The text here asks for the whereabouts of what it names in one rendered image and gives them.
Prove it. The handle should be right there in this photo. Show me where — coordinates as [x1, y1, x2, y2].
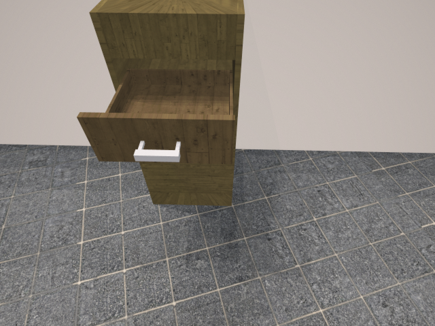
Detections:
[134, 141, 181, 162]

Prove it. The cabinet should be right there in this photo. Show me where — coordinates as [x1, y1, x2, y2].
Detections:
[89, 0, 245, 206]

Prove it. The drawer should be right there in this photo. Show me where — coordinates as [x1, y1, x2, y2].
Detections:
[77, 69, 235, 164]

